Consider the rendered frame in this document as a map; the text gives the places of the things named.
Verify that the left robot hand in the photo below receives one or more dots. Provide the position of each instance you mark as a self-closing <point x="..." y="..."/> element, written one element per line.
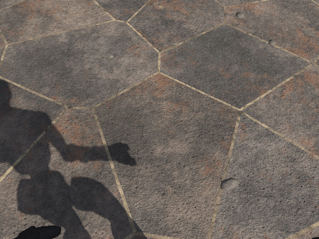
<point x="43" y="232"/>

